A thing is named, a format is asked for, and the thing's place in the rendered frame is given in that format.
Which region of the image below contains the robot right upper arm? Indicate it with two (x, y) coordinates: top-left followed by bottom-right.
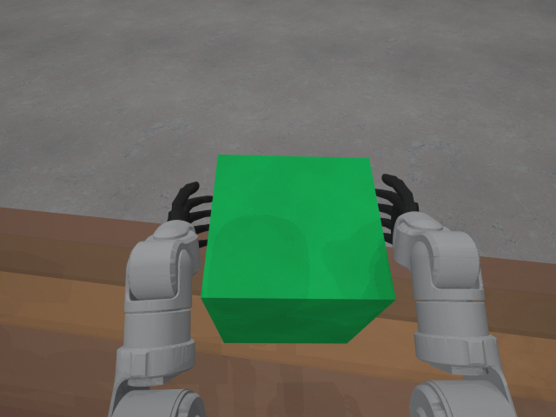
(410, 380), (515, 417)

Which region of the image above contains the robot left forearm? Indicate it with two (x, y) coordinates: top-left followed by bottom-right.
(108, 220), (201, 417)

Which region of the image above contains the carton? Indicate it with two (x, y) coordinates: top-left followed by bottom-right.
(201, 155), (395, 344)

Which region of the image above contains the robot right forearm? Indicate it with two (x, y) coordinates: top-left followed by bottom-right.
(393, 211), (518, 417)

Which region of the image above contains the robot left hand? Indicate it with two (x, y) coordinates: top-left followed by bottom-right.
(167, 182), (213, 248)

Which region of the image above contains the robot left upper arm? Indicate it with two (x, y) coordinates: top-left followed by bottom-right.
(112, 389), (206, 417)

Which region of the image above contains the robot right hand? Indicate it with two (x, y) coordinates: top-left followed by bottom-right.
(375, 174), (419, 244)

